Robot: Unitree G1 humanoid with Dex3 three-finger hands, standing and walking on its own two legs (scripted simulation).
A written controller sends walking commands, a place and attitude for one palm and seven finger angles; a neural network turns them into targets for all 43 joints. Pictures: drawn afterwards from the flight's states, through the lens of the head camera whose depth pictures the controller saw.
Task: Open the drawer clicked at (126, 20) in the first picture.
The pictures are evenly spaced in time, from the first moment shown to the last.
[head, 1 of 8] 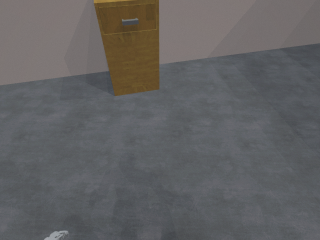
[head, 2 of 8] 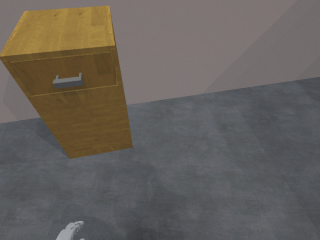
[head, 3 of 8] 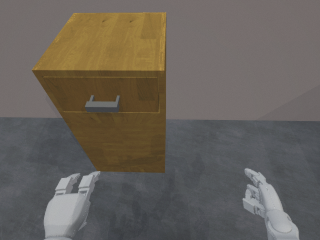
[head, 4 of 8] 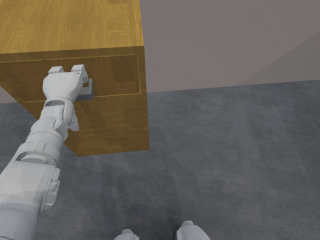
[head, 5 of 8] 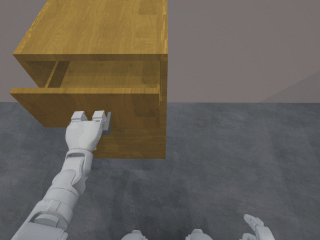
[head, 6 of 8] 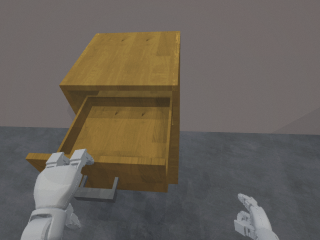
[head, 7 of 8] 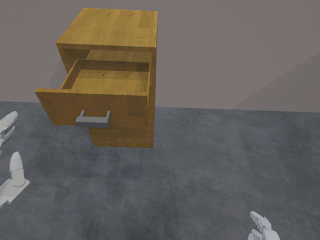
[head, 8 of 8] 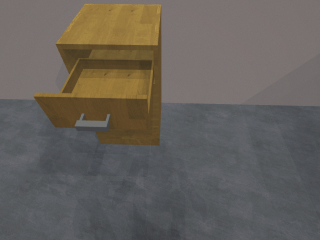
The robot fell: no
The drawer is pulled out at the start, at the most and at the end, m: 0.00 0.30 0.30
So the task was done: yes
